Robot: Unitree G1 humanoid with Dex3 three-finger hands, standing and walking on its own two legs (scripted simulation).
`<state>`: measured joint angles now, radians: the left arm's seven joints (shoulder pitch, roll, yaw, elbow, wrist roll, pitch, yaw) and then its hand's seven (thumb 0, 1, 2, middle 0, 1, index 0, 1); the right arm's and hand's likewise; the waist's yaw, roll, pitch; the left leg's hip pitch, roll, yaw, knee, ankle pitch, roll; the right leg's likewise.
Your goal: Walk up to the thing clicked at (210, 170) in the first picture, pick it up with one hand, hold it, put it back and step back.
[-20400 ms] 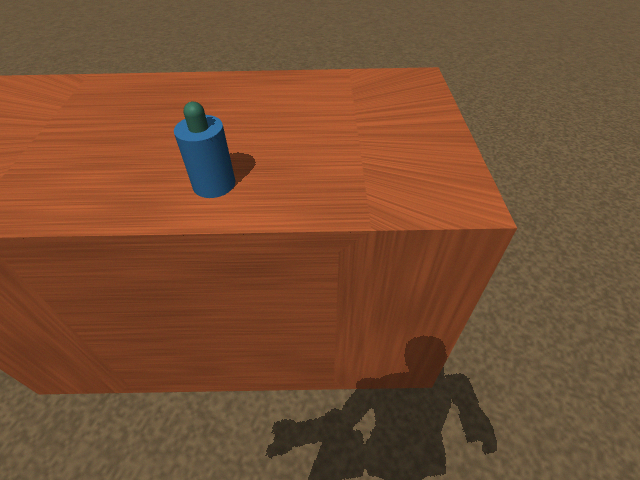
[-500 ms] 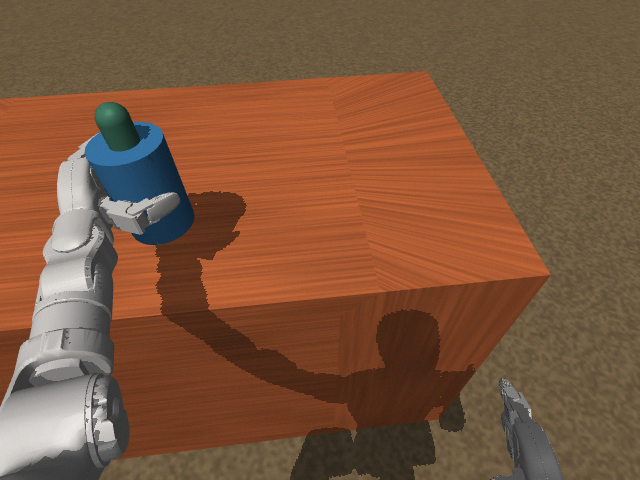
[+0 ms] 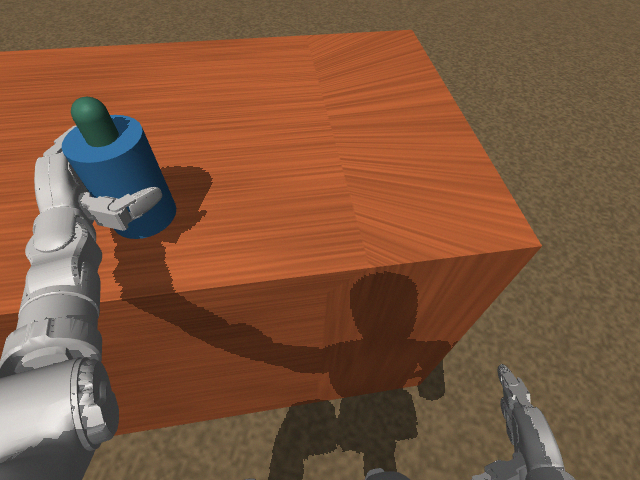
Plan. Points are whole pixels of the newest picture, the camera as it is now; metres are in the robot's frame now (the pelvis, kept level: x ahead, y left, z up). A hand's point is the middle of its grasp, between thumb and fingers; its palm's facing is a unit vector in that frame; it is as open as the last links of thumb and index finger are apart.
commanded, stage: lower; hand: left
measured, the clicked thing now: (118, 165) +0.48 +0.20 +0.13
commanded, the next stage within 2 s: loosen in 0.50 s
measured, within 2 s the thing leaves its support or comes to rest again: rests again in 0.40 s
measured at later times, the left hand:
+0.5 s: hand (128, 191) +0.49 +0.21 +0.08, palm faces +0.18 -0.98 -0.01, open 11.5 cm
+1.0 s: hand (124, 182) +0.50 +0.21 +0.09, palm faces +0.20 -0.98 +0.01, open 13.5 cm
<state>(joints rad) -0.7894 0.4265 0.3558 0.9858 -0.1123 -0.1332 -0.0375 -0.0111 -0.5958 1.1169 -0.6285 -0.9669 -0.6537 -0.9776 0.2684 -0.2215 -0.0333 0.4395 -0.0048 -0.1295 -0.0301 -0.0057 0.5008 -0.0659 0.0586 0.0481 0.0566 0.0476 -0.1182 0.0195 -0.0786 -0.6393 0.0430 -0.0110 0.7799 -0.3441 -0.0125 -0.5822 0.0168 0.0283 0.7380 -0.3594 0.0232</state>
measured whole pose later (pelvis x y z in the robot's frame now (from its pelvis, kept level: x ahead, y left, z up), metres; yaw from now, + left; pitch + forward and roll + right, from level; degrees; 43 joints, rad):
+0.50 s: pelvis +0.00 +0.01 -0.02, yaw +0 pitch +16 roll -3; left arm -0.79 0.43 0.36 1.02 -0.09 -0.23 -0.05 -0.01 -0.58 1.10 -0.63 -0.96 -0.65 -0.97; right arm 0.32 -0.21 -0.01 0.28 -0.02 -0.08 -0.01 -0.01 0.49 -0.07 0.06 0.05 0.06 0.05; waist -0.14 0.01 -0.12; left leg -0.77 0.05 -0.02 0.90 -0.40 0.00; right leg -0.70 0.02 0.03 0.83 -0.40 0.03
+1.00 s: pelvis +0.00 +0.01 -0.02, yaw +0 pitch +17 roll -3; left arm -0.85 0.46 0.38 1.07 -0.09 -0.27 -0.04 -0.01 -0.59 0.49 -0.63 -0.62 -0.65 -0.62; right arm 0.35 -0.23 -0.02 0.20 -0.03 -0.04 0.00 -0.01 0.49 -0.06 0.06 0.05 0.06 0.05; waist -0.15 0.02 -0.13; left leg -0.83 0.05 -0.02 0.95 -0.41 0.00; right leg -0.76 0.02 0.02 0.88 -0.42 0.03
